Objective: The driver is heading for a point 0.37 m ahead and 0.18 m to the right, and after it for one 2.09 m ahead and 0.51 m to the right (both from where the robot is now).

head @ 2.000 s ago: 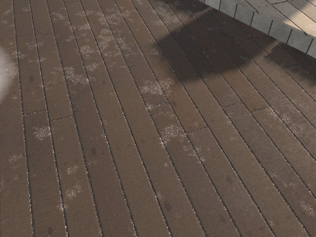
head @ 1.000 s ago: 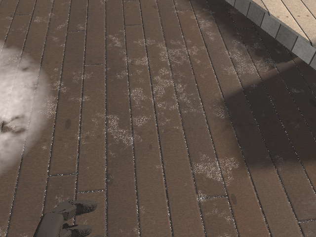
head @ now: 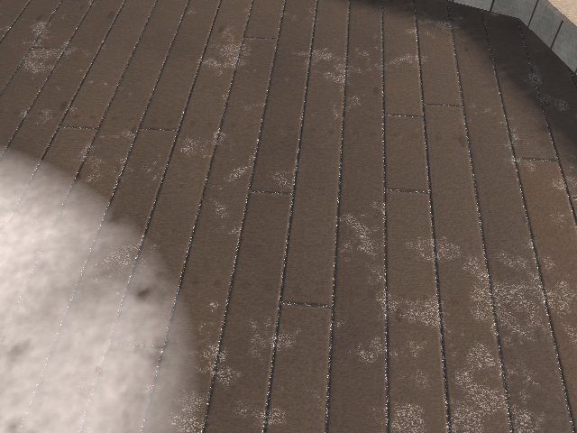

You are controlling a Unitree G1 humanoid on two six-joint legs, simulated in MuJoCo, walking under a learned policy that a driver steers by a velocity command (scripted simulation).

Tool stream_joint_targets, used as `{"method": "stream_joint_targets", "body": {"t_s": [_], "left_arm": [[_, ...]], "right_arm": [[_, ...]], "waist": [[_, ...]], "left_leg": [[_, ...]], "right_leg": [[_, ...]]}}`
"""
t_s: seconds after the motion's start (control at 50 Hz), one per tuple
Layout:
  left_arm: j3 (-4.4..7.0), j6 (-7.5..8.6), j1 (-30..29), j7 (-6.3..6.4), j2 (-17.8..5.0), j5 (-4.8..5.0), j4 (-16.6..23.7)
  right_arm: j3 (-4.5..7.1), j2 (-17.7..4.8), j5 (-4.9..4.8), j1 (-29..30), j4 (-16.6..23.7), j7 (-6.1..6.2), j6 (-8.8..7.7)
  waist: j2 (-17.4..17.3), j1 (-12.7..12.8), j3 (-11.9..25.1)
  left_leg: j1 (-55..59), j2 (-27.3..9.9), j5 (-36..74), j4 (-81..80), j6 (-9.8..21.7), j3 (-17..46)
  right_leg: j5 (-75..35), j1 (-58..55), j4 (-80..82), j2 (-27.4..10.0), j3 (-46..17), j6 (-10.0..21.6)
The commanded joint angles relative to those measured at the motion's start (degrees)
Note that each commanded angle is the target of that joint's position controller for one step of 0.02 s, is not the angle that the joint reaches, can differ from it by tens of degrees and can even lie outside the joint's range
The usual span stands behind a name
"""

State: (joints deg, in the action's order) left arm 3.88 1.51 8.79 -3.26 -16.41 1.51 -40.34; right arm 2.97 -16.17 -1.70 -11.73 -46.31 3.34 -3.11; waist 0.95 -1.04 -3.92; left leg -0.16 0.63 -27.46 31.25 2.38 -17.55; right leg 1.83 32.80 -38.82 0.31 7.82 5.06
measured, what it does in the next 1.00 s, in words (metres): walks ahead, turning right: right foot, then left foot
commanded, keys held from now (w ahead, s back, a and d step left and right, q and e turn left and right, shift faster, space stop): w+e+shift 0.34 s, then e+shift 0.30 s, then q+shift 0.36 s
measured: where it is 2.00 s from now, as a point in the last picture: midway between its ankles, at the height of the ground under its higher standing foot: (317, 408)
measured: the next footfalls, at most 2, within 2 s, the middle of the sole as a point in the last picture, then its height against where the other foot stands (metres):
right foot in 0.02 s outside the picture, level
left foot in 0.46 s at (263, 412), level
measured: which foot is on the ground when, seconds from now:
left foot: down 0.00-0.02, up 0.04-0.44, down 0.46-0.88, up 0.90-1.00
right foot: up 0.00-0.00, down 0.02-0.46, up 0.48-0.84, down 0.86-1.00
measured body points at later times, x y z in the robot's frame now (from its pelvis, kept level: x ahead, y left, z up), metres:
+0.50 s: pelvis +0.32 +0.02 +0.00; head +0.34 +0.01 +0.45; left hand +0.47 +0.29 -0.10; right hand +0.44 -0.30 -0.04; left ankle +0.46 +0.11 -0.72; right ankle +0.14 -0.03 -0.70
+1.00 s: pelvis +0.44 -0.04 +0.02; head +0.47 -0.08 +0.46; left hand +0.77 -0.01 -0.05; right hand +0.33 -0.32 -0.11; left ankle +0.48 +0.10 -0.65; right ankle +0.42 -0.18 -0.72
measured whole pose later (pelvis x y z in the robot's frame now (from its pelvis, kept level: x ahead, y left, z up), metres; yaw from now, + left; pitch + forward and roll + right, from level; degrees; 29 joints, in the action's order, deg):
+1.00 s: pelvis +0.44 -0.04 +0.02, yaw -35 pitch +2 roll +0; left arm 0.7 -0.6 1.4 0.8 -13.3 -0.9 -32.2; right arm 3.1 -18.4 -2.0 -14.5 -45.4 -0.2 -0.1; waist -1.0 -4.0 -3.2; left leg -27.0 -2.3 -32.1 61.9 -4.1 -0.2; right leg 9.2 22.0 -28.9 -2.2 2.3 0.3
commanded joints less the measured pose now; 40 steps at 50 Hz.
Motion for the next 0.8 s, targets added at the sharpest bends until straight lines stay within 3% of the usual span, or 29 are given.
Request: {"method": "stream_joint_targets", "body": {"t_s": [0.02, 0.04, 0.06, 0.08, 0.1, 0.12, 0.16, 0.2, 0.26, 0.34, 0.38, 0.42, 0.44, 0.46, 0.48, 0.5, 0.52, 0.54, 0.56, 0.58, 0.6, 0.62, 0.68, 0.76, 0.8], "left_arm": [[5.43, -1.79, 27.78, 1.35, -11.98, 1.04, -1.89], [4.76, -1.40, 23.70, 1.39, -13.17, 0.78, -2.58], [3.40, 1.20, 18.49, 0.86, -13.15, -0.84, 2.03], [4.47, -1.12, 13.14, 2.12, -13.99, -4.13, 4.00], [3.45, -1.96, 10.58, 2.48, -10.44, -3.90, 4.57], [3.24, -1.48, 10.65, 2.32, -10.68, -3.15, 3.44], [3.11, 0.04, 10.79, 2.61, -10.42, -2.27, 2.52], [2.99, 0.86, 11.91, 2.39, -10.24, -2.22, 1.92], [3.35, 0.89, 14.62, 2.07, -10.33, -2.06, 1.76], [3.87, 0.96, 15.77, 1.53, -11.03, -2.21, 1.70], [4.02, 0.88, 15.26, 1.63, -11.20, -2.58, 1.33], [4.33, 0.61, 12.63, 2.12, -12.09, -2.47, 1.42], [2.73, 0.49, 10.28, 4.03, -6.59, 4.18, 3.52], [1.51, 0.67, 7.92, 4.24, -4.87, 2.79, 4.62], [0.01, 0.54, 11.20, 4.61, 0.92, -0.20, 5.98], [0.17, 1.04, 17.79, 4.53, -3.24, 0.62, 8.32], [0.89, 0.47, 16.48, 4.60, -7.25, -0.02, 7.30], [1.60, -0.38, 13.59, 4.65, -9.01, 0.77, 7.67], [2.22, -1.32, 10.82, 4.97, -10.26, 0.27, 7.24], [2.77, -1.91, 9.00, 4.78, -10.31, 0.07, 8.30], [2.34, -2.77, 8.01, 4.48, -8.52, 0.55, 8.87], [1.59, -3.05, 6.47, 4.17, -6.16, 0.39, 10.13], [0.03, -2.67, 2.71, 3.66, -2.69, -0.52, 12.22], [-1.03, -1.21, -0.24, 2.64, -2.32, -1.24, 11.26], [-0.90, -0.59, -2.81, 2.45, -3.36, -1.63, 11.30]], "right_arm": [[1.98, -8.50, -0.34, 12.87, 6.93, -1.93, -0.44], [-0.42, 1.49, 1.80, 10.48, 8.36, -3.36, -1.41], [-1.04, 0.68, 0.29, 2.19, 12.15, -4.81, -3.90], [-0.87, -5.19, 6.85, 2.34, 11.39, -4.69, -3.69], [0.28, -8.28, 6.83, 6.08, 10.92, -4.76, -3.25], [0.08, -7.64, 6.70, 8.54, 11.52, -4.28, -2.43], [-0.62, -6.41, 6.27, 7.46, 10.97, -3.59, 0.22], [-1.56, -4.44, 5.39, 7.99, 11.49, -3.86, 1.30], [-2.42, -2.52, 4.15, 14.43, 13.99, -4.10, 1.36], [-2.25, -3.27, 3.36, 19.71, 16.22, -4.15, 0.49], [-2.02, -3.75, 3.15, 19.01, 16.68, -3.96, -0.30], [-1.18, -5.61, 3.02, 12.25, 15.43, -3.20, -1.09], [1.60, -8.41, -1.02, 9.09, 15.15, -2.22, -3.80], [2.90, -12.19, -1.11, -0.45, 13.12, -1.65, -4.50], [3.39, -14.51, 0.82, -7.09, 12.84, -1.15, -3.95], [3.59, -15.44, 2.28, -8.64, 11.64, -1.84, -3.21], [3.01, -11.20, 3.12, -5.27, 13.86, -1.67, -2.61], [2.51, -8.48, 3.22, -1.36, 13.42, -1.61, -1.61], [2.02, -6.36, 2.69, 1.78, 14.10, -1.67, -0.81], [1.70, -5.33, 2.44, 4.02, 13.57, -1.62, -0.37], [1.50, -4.72, 1.89, 5.33, 12.86, -1.72, -0.36], [1.91, -5.70, 1.75, 5.59, 11.62, -1.82, -0.54], [3.11, -9.31, 2.52, 3.08, 8.27, -2.09, -1.00], [2.68, -10.37, 0.35, 4.55, 6.11, -3.41, -0.93], [2.36, -10.83, -0.67, 3.21, 4.69, -4.28, -1.05]], "waist": [[-0.79, 18.15, 13.44], [18.37, 10.21, 4.48], [22.53, 2.56, 14.55], [8.33, 3.96, 10.69], [-5.43, 2.02, 4.01], [-7.95, 0.95, 1.77], [-5.12, 0.32, 2.57], [-2.26, 1.03, 3.82], [-0.24, 4.71, 2.90], [3.46, 8.30, 2.67], [4.12, 7.87, 2.27], [5.51, 3.99, 4.62], [3.41, 0.13, 7.74], [0.74, -4.43, 15.71], [-9.06, -3.51, 23.03], [-21.76, 0.21, 25.12], [-15.69, -1.08, 18.07], [-13.11, -0.04, 13.61], [-6.84, 0.29, 9.91], [-6.42, 1.53, 6.90], [-7.23, 1.94, 4.18], [-8.69, 1.96, 2.84], [-6.32, 1.10, 5.83], [-5.30, 1.27, 9.50], [-5.81, 0.91, 9.46]], "left_leg": [[-14.79, -9.83, 50.48, 31.25, 1.09, 4.78], [-33.47, 3.01, -4.59, 52.94, -1.02, 8.74], [-50.48, 7.46, -9.37, 62.23, -1.03, 24.64], [-53.76, 1.39, -4.33, 58.01, -1.15, 25.90], [-48.90, -0.81, 2.20, 50.57, -1.77, 25.68], [-44.86, -2.37, 4.06, 43.46, -2.80, 24.88], [-35.90, -4.39, 6.87, 34.93, -4.47, 23.05], [-31.66, -4.56, 10.12, 28.34, -5.46, 21.03], [-33.80, -3.93, 15.59, 17.12, -6.76, 20.58], [-33.40, -1.42, 20.06, 5.51, -7.28, 21.19], [-28.67, 0.75, 20.11, 0.51, -6.84, 21.23], [-17.68, 3.06, 18.74, -3.77, -5.92, 21.14], [-7.46, 0.63, 24.51, -10.88, -4.41, 25.50], [5.64, -6.05, 25.99, -8.98, -1.60, 27.74], [21.57, -20.06, 30.42, -5.78, 3.31, 43.28], [24.12, -29.48, 24.90, -9.88, 10.17, 65.01], [17.47, -26.86, 34.77, -8.81, 10.23, 57.94], [12.21, -25.16, 33.14, -9.08, 10.77, 49.42], [5.10, -20.60, 35.67, -10.08, 8.66, 40.24], [-0.66, -17.49, 38.77, -10.87, 7.26, 33.59], [-5.55, -14.90, 41.62, -12.52, 6.47, 27.73], [-8.00, -14.55, 43.03, -14.29, 6.77, 24.71], [-7.69, -16.11, 50.60, -15.21, 10.21, 22.85], [-9.65, -14.01, 52.60, -13.30, 10.04, 18.89], [-8.60, -13.22, 49.26, -11.25, 8.85, 20.72]], "right_leg": [[5.68, -35.66, 2.56, 1.87, -4.54, 7.73], [2.95, -36.21, 5.38, -2.86, -22.33, 13.64], [36.69, -46.29, 20.95, -12.83, -61.23, 25.79], [47.30, -39.90, 32.55, -18.55, -68.32, 23.03], [47.02, -29.72, 32.21, -16.89, -62.23, 18.85], [37.71, -23.38, 29.94, -13.87, -54.84, 16.42], [24.17, -17.62, 28.33, -6.70, -40.22, 13.00], [15.74, -15.34, 26.76, -2.93, -33.70, 12.59], [19.26, -17.92, 27.31, -2.12, -34.81, 11.85], [18.96, -22.56, 25.35, -1.99, -37.43, 10.10], [8.66, -22.81, 21.59, -1.07, -37.56, 8.41], [-4.24, -20.77, 14.29, -0.08, -37.75, 4.76], [-0.47, -17.42, 8.71, 0.44, -39.55, 2.09], [3.72, -13.85, -3.84, 2.80, -33.33, -1.02], [35.26, -0.59, -19.94, 9.54, -24.43, -3.75], [36.89, 11.11, -31.48, 6.16, -20.19, -5.15], [33.25, 12.29, -36.33, 1.42, -19.13, -7.61], [27.98, 14.49, -40.31, -0.36, -16.17, -9.12], [24.81, 12.13, -40.10, -2.84, -14.48, -9.72], [22.67, 10.74, -38.32, -4.17, -13.62, -9.76], [22.08, 8.69, -35.94, -5.05, -12.04, -9.79], [20.58, 8.28, -32.77, -5.46, -10.60, -9.99], [17.36, 5.01, -23.00, -5.25, -10.72, -9.26], [8.59, -6.87, -5.55, -1.85, -9.83, -6.57], [5.71, -11.35, 2.78, -0.27, -9.36, -5.59]]}}
Keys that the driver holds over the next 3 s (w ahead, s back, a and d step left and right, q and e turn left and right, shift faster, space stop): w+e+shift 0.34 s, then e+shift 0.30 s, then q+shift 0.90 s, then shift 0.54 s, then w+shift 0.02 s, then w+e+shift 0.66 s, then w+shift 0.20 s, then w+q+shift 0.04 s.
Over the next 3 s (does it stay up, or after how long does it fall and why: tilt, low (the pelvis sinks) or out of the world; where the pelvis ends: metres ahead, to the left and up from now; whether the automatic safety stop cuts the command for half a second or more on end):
stays up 1.01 -0.30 -0.01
